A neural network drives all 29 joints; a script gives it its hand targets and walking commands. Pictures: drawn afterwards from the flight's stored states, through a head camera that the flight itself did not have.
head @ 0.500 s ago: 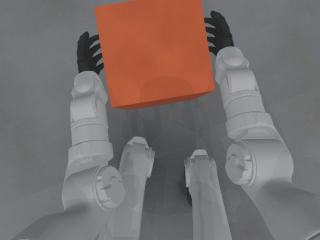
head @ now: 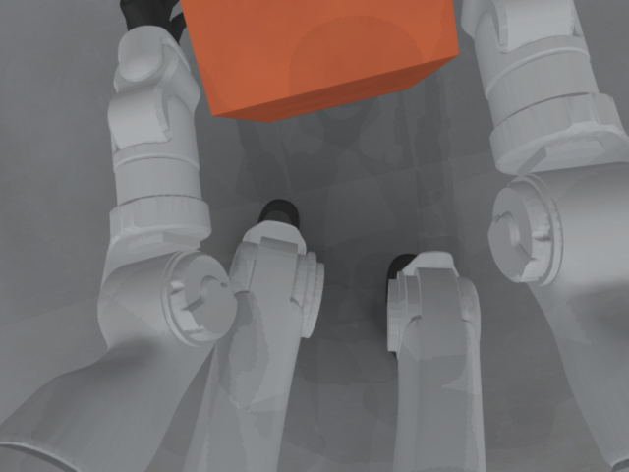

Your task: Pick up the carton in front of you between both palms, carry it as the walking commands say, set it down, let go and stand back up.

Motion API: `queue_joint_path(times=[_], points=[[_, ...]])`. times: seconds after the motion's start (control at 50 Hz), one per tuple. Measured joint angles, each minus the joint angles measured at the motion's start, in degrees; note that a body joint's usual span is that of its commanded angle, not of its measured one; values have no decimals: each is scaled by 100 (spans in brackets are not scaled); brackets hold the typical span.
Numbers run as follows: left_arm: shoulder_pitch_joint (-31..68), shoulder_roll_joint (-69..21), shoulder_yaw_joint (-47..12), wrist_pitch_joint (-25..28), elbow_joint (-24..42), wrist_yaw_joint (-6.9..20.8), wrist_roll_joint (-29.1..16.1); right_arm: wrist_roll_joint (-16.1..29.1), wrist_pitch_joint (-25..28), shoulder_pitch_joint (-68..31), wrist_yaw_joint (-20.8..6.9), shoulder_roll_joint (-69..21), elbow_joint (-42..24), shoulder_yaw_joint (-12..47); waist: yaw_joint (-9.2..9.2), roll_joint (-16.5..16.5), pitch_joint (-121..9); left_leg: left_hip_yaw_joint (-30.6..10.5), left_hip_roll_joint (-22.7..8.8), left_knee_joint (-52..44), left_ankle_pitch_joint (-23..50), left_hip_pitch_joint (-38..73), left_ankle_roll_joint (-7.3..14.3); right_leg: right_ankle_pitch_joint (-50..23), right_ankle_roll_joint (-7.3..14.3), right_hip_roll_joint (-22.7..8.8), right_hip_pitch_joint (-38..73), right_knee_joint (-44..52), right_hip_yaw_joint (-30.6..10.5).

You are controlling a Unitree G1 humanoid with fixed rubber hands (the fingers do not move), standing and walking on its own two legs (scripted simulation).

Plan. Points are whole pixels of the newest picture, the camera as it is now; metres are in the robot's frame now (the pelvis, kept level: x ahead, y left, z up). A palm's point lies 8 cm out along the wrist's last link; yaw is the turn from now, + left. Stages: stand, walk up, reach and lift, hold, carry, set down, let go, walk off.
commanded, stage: set down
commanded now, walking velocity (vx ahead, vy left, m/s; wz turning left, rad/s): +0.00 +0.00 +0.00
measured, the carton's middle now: (315, 4) +0.54 +0.11 -0.24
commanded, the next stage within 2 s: none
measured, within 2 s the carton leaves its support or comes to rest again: rests again in 0.96 s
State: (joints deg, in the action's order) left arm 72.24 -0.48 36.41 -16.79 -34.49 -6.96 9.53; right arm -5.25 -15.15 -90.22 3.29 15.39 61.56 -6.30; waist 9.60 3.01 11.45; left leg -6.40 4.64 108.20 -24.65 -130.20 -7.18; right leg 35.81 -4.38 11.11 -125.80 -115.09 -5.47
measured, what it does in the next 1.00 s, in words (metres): stands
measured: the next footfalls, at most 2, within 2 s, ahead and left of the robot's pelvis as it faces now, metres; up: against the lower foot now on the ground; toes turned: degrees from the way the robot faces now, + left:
none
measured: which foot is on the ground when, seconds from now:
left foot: down 0.00-1.00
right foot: down 0.00-1.00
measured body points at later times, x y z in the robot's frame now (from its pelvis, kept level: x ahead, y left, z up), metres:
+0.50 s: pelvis +0.01 -0.01 -0.03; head +0.39 -0.01 +0.21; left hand +0.49 +0.25 -0.20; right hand +0.60 -0.03 -0.22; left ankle +0.14 +0.15 -0.39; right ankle +0.08 -0.12 -0.39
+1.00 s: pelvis +0.01 -0.01 -0.04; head +0.39 -0.01 +0.19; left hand +0.49 +0.27 -0.22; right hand +0.60 -0.02 -0.23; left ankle +0.14 +0.15 -0.39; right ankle +0.08 -0.11 -0.39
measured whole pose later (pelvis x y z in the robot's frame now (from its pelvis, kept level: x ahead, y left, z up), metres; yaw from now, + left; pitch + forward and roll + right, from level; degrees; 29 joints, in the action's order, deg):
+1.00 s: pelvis +0.01 -0.01 -0.04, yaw +1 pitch +41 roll +5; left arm 77.9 8.3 38.5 -11.8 -52.1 -0.2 8.6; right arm -7.8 -11.1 -94.4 0.9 15.6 69.1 -4.1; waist 11.7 0.9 19.4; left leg -3.3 0.7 117.2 -28.8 -130.0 -6.9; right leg 38.4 -0.6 8.5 -128.0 -125.3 -3.8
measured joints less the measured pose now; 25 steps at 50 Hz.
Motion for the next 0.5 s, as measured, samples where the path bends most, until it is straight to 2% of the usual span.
queue_joint_path(times=[0.18, 0.36, 0.5], points=[[165, 234, 50, 171, -456, 91, -318, 273, 35, -216, 194, 113, 248, 647, 208, -161, 288, 185, -200, 447, -314, -33, 19, 219, 33, 96, -128, -492, -81], [115, 305, 127, 293, -773, 314, -241, 174, 90, -185, 203, 74, 444, 650, 213, -85, 180, 197, -266, 555, -394, -115, -39, 268, 212, -5, -286, -654, 40], [190, 406, 92, 325, -1008, 422, -217, 181, 167, -229, 202, 104, 627, 668, 254, -86, 317, 197, -303, 624, -375, -80, -49, 230, 274, -49, -280, -729, 101]])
